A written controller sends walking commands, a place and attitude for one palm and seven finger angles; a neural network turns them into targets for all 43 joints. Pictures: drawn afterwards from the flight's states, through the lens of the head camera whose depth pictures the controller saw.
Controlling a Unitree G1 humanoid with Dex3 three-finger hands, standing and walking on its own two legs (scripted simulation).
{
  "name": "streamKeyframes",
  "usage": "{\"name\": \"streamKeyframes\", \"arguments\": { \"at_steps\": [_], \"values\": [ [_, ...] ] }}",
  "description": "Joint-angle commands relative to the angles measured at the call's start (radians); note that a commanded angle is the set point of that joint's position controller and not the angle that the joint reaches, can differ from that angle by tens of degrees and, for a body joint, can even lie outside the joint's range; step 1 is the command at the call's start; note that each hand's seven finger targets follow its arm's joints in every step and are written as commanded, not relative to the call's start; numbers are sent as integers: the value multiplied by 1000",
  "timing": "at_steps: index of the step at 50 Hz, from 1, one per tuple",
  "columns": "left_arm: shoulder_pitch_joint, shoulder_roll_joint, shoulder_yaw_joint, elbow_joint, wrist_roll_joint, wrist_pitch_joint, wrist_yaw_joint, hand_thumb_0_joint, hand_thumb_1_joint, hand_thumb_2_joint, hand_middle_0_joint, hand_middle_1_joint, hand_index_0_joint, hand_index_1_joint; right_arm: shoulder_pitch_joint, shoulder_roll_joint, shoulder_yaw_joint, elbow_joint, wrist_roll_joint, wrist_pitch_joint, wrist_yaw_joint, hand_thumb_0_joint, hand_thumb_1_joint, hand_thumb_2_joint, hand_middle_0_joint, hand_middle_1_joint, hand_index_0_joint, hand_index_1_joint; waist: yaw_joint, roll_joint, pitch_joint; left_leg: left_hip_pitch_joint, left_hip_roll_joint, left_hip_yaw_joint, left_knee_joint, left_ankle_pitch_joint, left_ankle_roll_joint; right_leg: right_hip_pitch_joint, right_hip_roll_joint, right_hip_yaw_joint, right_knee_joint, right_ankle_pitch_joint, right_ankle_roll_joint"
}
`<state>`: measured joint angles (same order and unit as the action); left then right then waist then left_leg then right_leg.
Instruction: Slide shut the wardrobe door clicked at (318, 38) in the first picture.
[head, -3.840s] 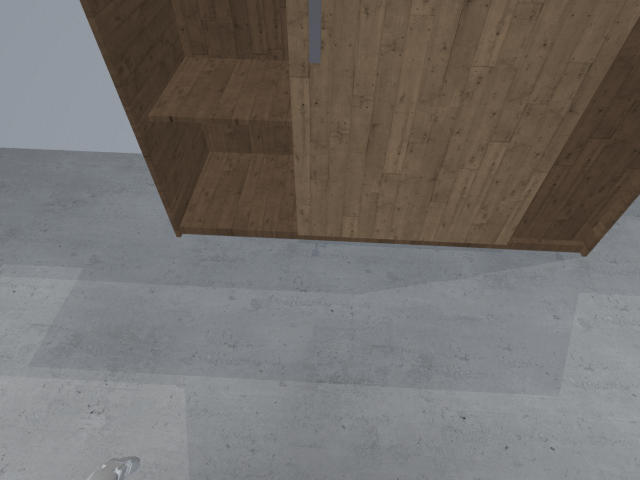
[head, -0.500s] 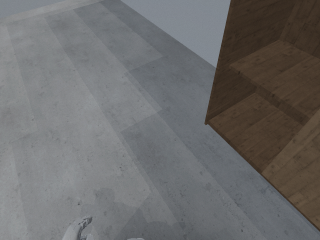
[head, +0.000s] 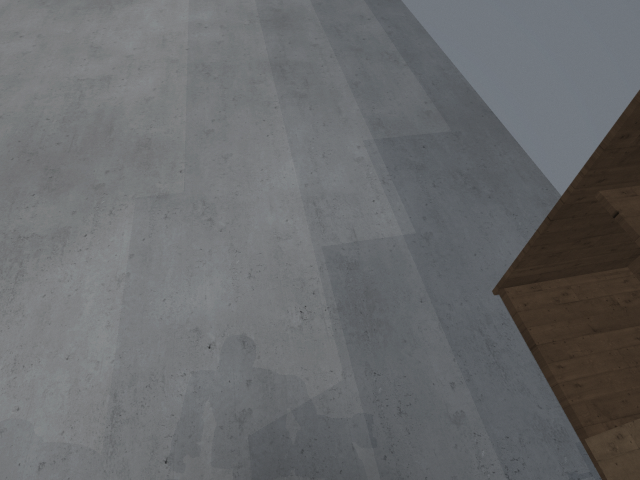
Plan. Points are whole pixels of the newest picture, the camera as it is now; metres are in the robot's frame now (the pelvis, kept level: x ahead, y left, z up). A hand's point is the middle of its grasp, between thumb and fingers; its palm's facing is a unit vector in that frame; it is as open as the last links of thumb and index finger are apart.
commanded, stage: walk to a spot facing it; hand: right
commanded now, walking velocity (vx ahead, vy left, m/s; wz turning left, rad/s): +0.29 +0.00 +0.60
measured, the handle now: out of the picture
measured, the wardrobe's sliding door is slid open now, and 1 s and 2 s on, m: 0.50 0.50 0.50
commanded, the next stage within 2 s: turn to face it in 0.68 s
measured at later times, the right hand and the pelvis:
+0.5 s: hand out of the picture +0.16 -0.22 -0.18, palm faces -0.16 +0.97 -0.17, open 7.3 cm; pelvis +0.12 -0.03 +0.00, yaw +15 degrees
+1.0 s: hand (369, 294) +0.45 -0.05 -0.15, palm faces -0.48 +0.85 -0.21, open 7.3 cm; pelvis +0.23 +0.03 +0.00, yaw +25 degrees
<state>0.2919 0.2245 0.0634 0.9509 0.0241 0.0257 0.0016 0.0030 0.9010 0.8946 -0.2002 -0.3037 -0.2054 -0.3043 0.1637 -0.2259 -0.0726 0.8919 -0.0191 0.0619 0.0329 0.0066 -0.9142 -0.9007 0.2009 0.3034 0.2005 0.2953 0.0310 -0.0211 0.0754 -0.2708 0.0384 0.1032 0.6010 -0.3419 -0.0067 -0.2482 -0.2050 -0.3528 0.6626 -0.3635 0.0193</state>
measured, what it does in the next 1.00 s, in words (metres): walks ahead, turning left: right foot, then left foot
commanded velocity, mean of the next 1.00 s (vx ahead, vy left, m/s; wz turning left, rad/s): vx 0.13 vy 0.00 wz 0.26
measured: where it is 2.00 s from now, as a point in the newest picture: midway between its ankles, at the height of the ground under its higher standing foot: (304, 469)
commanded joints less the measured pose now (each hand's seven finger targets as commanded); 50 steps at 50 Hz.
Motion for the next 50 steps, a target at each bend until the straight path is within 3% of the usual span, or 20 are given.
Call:
{"name": "streamKeyframes", "arguments": {
  "at_steps": [1, 3, 6, 16, 18, 20, 21, 22, 23, 24, 27, 30, 39, 41, 42, 43, 44, 45, 46, 50],
  "values": [
    [-159, 118, 13, -170, -2, -4, -1, 0, 900, 900, -200, -300, -200, -300, 225, -284, -69, -17, 12, -47, -40, 0, -900, -900, 200, 300, 200, 300, -161, 304, -103, 259, 381, -621, -427, -183, 222, -504, 48, 283, 467, -269, 47],
    [-201, 133, 26, -159, 4, -9, -14, 0, 900, 900, -200, -300, -200, -300, 114, -215, -55, -34, 7, -57, -44, 0, -900, -900, 200, 300, 200, 300, -109, 207, 6, 138, 300, -550, -452, -343, 204, -515, 32, 331, 502, -90, 41],
    [-90, 107, 27, -99, 12, -14, -20, 0, 900, 900, -200, -300, -200, -300, 51, -169, -33, -42, 3, -85, -35, 0, -900, -900, 200, 300, 200, 300, -33, 154, -9, 74, 190, -347, -413, -78, 159, -377, 44, 297, 410, 63, 67],
    [-193, 80, 14, -156, -1, -55, -24, 0, 900, 900, -200, -300, -200, -300, 148, -184, -36, 12, -4, -105, -27, 0, -900, -900, 200, 300, 200, 300, -75, 160, -7, 112, 176, -398, -365, 46, 185, -266, 115, 287, 81, 62, 55],
    [-154, 79, 12, -147, -6, -66, -19, 0, 900, 900, -200, -300, -200, -300, 127, -187, -39, 15, -5, -102, -28, 0, -900, -900, 200, 300, 200, 300, -51, 171, -26, 88, 164, -403, -309, 102, 171, -148, 139, 277, -30, 52, 46],
    [-1, 114, 18, -95, -5, -81, 1, 0, 900, 900, -200, -300, -200, -300, 88, -156, -41, 7, 2, -94, -27, 0, -900, -900, 200, 300, 200, 300, 19, 95, -69, -51, 75, -342, -146, 115, 115, 148, 148, 273, -217, 127, 38],
    [124, 211, 37, -60, 6, -90, 14, 0, 900, 900, -200, -300, -200, -300, 102, -93, -32, -5, 10, -90, -18, 0, -900, -900, 200, 300, 200, 300, 69, -129, -151, -195, -34, -254, 120, 34, 68, 352, -34, 483, -311, -6, -9],
    [215, 299, 50, -50, 13, -87, 17, 0, 900, 900, -200, -300, -200, -300, 119, -46, -21, -30, 13, -92, -7, 0, -900, -900, 200, 300, 200, 300, 80, -338, -195, -386, -114, -103, 415, -256, 13, 430, -298, 788, -427, -95, -106],
    [166, 268, 39, -61, 7, -75, 18, 0, 900, 900, -200, -300, -200, -300, 92, -85, -27, -30, -1, -88, -9, 0, -900, -900, 200, 300, 200, 300, 75, -269, -153, -394, -41, -161, 557, -241, 22, 295, -338, 828, -469, -259, -145],
    [120, 207, 27, -64, 8, -82, 20, 0, 900, 900, -200, -300, -200, -300, 34, -86, -33, -23, -7, -89, -1, 0, -900, -900, 200, 300, 200, 300, 63, -183, -55, -422, -14, -148, 637, -157, 18, 189, -290, 763, -496, -259, -140],
    [19, 104, -5, -68, 0, -97, 28, 0, 900, 900, -200, -300, -200, -300, 70, -47, -32, 11, -11, -66, 18, 0, -900, -900, 200, 300, 200, 300, -18, -115, 15, -357, 43, -111, 630, 16, -13, 89, -167, 428, -455, 236, -88],
    [28, 98, -2, -44, -6, -98, 34, 0, 900, 900, -200, -300, -200, -300, 88, -20, -25, 17, -4, -44, 15, 0, -900, -900, 200, 300, 200, 300, -32, -140, -49, -329, 47, -72, 554, 34, -40, 149, -143, 251, -375, 597, -108],
    [85, 115, 23, 2, 4, -63, 24, 0, 900, 900, -200, -300, -200, -300, -104, -3, -14, -57, -9, -34, 7, 0, -900, -900, 200, 300, 200, 300, 23, -162, -13, -240, 15, 15, 200, 60, -25, 178, -149, 131, -275, 710, -113],
    [85, 119, 22, 19, 4, -58, 24, 0, 900, 900, -200, -300, -200, -300, -75, 1, -7, -47, -12, -48, -6, 0, -900, -900, 200, 300, 200, 300, 8, -160, -39, -122, -8, 23, 92, 62, -2, 164, -147, 154, -211, 770, -110],
    [72, 121, 19, 24, 0, -56, 23, 0, 900, 900, -200, -300, -200, -300, 3, -12, -6, -24, -13, -58, -14, 0, -900, -900, 200, 300, 200, 300, -35, -134, -87, -16, -24, 28, -12, 126, 7, 163, -130, 148, -122, 803, -90],
    [72, 107, 14, 29, -8, -56, 18, 0, 900, 900, -200, -300, -200, -300, 101, -46, -10, 15, -17, -74, -24, 0, -900, -900, 200, 300, 200, 300, -82, -56, -139, 153, -13, 21, -133, 285, 11, 99, -85, 131, 11, 755, -55],
    [110, 41, -4, 31, -20, -58, 12, 0, 900, 900, -200, -300, -200, -300, 189, -137, -22, 54, -23, -94, -43, 0, -900, -900, 200, 300, 200, 300, -112, 143, -253, 422, 213, -202, -124, 653, 76, -120, 4, 113, 227, 368, -2],
    [114, 2, -16, 21, -29, -49, 22, 0, 900, 900, -200, -300, -200, -300, 230, -184, -15, 84, 0, -105, -46, 0, -900, -900, 200, 300, 200, 300, -101, 207, -335, 465, 409, -330, -105, 1024, 206, -193, 97, 200, 380, -272, 30],
    [102, 16, -16, 24, -29, -33, 28, 0, 900, 900, -200, -300, -200, -300, 180, -191, -13, 70, 6, -106, -52, 0, -900, -900, 200, 300, 200, 300, -95, 187, -348, 366, 401, -309, -158, 927, 241, -159, 93, 320, 418, -304, 19],
    [70, 3, -11, 60, -16, 2, 17, 0, 900, 900, -200, -300, -200, -300, -32, -108, 7, 26, -2, -84, -70, 0, -900, -900, 200, 300, 200, 300, -24, 127, -102, 83, 326, -122, -241, 635, 179, -179, 85, 317, 447, -150, 33]
  ]
}}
